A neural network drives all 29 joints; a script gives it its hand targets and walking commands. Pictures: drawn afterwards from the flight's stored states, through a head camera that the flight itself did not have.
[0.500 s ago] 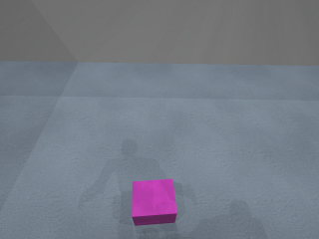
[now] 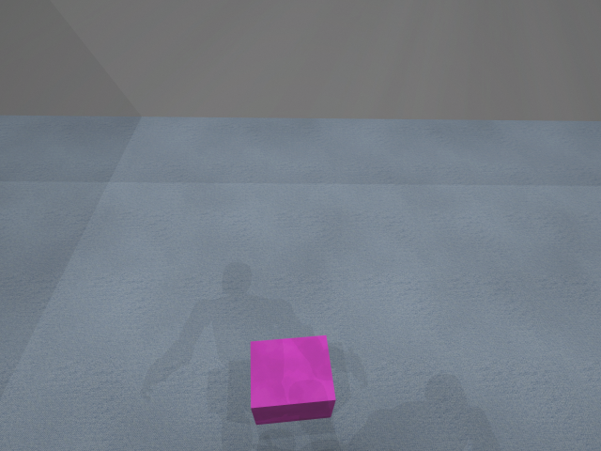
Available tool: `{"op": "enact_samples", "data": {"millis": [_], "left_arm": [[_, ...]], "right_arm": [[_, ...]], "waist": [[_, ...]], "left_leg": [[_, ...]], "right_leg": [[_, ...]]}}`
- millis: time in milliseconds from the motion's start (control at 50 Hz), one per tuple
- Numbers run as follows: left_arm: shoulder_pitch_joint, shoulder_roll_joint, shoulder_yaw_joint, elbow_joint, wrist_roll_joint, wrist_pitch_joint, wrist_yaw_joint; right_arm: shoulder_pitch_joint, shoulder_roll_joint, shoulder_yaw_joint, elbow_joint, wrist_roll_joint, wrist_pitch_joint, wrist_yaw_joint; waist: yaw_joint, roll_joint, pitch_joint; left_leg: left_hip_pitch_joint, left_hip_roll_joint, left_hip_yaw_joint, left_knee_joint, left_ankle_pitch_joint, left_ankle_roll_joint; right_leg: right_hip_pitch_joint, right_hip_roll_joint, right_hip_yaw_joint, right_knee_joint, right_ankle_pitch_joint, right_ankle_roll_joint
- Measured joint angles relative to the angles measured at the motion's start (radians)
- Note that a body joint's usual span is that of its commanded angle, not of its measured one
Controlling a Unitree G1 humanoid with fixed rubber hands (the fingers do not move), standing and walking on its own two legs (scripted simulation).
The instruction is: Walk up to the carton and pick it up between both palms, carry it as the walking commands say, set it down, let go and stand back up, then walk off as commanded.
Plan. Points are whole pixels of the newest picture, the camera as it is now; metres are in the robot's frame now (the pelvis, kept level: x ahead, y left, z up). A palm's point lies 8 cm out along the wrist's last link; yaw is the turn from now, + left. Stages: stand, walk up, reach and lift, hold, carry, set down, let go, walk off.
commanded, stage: walk up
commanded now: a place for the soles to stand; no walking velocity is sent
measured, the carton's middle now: (291, 380) +0.45 +0.00 -0.66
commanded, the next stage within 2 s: reach and lift in 1.30 s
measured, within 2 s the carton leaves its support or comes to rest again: neither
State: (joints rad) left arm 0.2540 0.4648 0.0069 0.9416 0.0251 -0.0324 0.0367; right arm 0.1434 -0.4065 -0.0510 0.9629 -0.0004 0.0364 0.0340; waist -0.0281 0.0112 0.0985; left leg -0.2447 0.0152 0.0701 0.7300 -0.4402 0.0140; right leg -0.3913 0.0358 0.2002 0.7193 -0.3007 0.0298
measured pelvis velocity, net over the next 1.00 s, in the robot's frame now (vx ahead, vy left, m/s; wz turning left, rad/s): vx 0.01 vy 0.01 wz -0.04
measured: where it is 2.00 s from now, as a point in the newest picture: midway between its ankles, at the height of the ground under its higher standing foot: outside the picture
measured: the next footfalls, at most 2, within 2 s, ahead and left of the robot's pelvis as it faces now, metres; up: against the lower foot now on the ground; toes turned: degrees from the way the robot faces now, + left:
none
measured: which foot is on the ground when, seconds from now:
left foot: down 0.00-1.00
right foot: down 0.00-1.00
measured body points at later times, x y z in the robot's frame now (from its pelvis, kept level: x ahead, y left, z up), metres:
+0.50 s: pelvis +0.01 +0.01 +0.01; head +0.05 +0.01 +0.45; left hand +0.09 +0.34 -0.10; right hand +0.08 -0.32 -0.11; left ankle -0.02 +0.11 -0.71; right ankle +0.05 -0.15 -0.71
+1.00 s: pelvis +0.01 +0.01 +0.01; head +0.04 +0.01 +0.46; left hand +0.10 +0.34 -0.10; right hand +0.08 -0.32 -0.10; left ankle +0.00 +0.11 -0.71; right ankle +0.06 -0.15 -0.71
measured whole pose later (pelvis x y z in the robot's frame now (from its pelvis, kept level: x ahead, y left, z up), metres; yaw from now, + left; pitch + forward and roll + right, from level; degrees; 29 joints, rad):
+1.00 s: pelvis +0.01 +0.01 +0.01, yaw -3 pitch -2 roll +0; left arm 0.24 0.46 0.01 0.94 0.02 -0.04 0.04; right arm 0.17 -0.41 -0.05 0.96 0.00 0.01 0.02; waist -0.03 0.01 0.09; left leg -0.22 0.01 0.05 0.64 -0.39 0.03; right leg -0.33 0.03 0.14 0.63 -0.27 0.02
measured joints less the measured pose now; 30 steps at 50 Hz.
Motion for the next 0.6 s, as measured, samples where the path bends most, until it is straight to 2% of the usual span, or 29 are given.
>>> {"op": "enact_samples", "data": {"millis": [80,120,140,160,200,240,280,320,420,460,500,560,600], "left_arm": [[0.0,0.0,0.0,-0.002,-0.004,-0.001,0.0],[0.001,0.0,0.0,-0.006,-0.007,-0.014,0.0],[0.0,0.0,0.0,-0.006,-0.007,-0.02,0.0],[0.0,-0.001,0.0,-0.006,-0.007,-0.024,0.0],[0.0,-0.002,0.0,-0.007,-0.007,-0.027,0.0],[0.0,-0.002,0.0,-0.007,-0.006,-0.025,0.0],[-0.001,-0.002,0.0,-0.016,-0.004,-0.016,0.0],[-0.005,-0.002,0.0,-0.021,-0.004,-0.006,0.0],[-0.004,-0.003,0.0,-0.012,-0.01,0.001,0.0],[-0.004,-0.003,0.0,-0.011,-0.011,-0.01,0.0],[-0.004,-0.004,0.0,-0.009,-0.011,-0.019,0.0],[-0.004,-0.004,0.0,-0.008,-0.011,-0.025,0.0],[-0.005,-0.004,0.0,-0.009,-0.006,-0.02,0.0]], "right_arm": [[0.005,0.0,0.0,0.018,0.0,-0.011,-0.001],[0.005,0.0,0.0,0.015,0.0,-0.015,-0.006],[0.005,0.0,0.0,0.013,0.0,-0.014,-0.008],[0.005,0.0,0.0,0.009,0.0,-0.01,-0.01],[0.004,0.0,0.0,-0.012,0.0,-0.002,-0.01],[0.004,0.0,0.0,-0.033,0.0,0.005,-0.011],[0.005,0.0,0.0,-0.038,0.0,0.003,-0.01],[0.006,0.0,0.0,-0.026,0.0,-0.004,-0.009],[0.011,0.0,0.0,-0.002,0.0,-0.016,-0.007],[0.011,0.0,0.0,-0.004,0.0,-0.023,-0.009],[0.011,0.0,0.0,-0.005,0.0,-0.022,-0.01],[0.01,0.0,0.0,-0.024,0.0,-0.014,-0.01],[0.011,0.0,0.0,-0.032,0.0,-0.012,-0.01]], "waist": [[0.0,0.0,-0.007],[0.0,-0.003,0.004],[0.0,-0.004,0.009],[0.0,-0.003,0.014],[0.001,-0.002,0.025],[0.0,-0.002,0.028],[0.0,-0.001,0.025],[0.0,-0.002,0.022],[0.0,-0.004,-0.003],[0.0,-0.006,0.002],[0.0,-0.005,0.007],[0.0,-0.004,0.014],[0.0,-0.003,0.01]], "left_leg": [[0.007,0.007,0.005,-0.016,-0.008,0.013],[0.011,0.011,0.007,-0.016,-0.01,0.012],[0.013,0.011,0.007,-0.013,-0.012,0.01],[0.013,0.012,0.006,-0.007,-0.014,0.009],[0.006,0.013,0.005,0.019,-0.009,0.009],[-0.003,0.001,-0.012,0.039,-0.064,0.009],[-0.003,-0.003,-0.022,0.012,-0.078,0.009],[-0.002,-0.005,-0.02,-0.013,0.018,0.01],[0.008,-0.001,-0.013,-0.036,0.009,0.02],[0.01,0.0,-0.011,-0.036,0.009,0.02],[0.013,0.001,-0.011,-0.031,0.006,0.017],[0.004,0.001,-0.013,0.009,0.001,0.016],[0.001,-0.005,-0.021,0.009,-0.065,0.016]], "right_leg": [[-0.01,0.0,-0.023,0.04,-0.116,-0.01],[0.009,0.0,-0.036,-0.003,-0.074,-0.022],[0.016,0.0,-0.037,-0.03,0.026,-0.027],[0.018,0.0,-0.037,-0.03,0.057,-0.021],[0.025,0.0,-0.037,-0.026,0.029,-0.011],[0.026,0.0,-0.032,-0.026,0.009,-0.011],[0.02,0.0,-0.028,-0.026,0.007,-0.011],[0.019,-0.002,-0.028,-0.025,0.009,-0.012],[0.01,-0.001,-0.043,0.027,-0.133,-0.018],[0.034,-0.001,-0.055,-0.025,-0.08,-0.028],[0.047,-0.001,-0.056,-0.06,0.051,-0.034],[0.06,-0.001,-0.055,-0.06,0.019,-0.019],[0.062,-0.001,-0.053,-0.06,0.009,-0.019]]}}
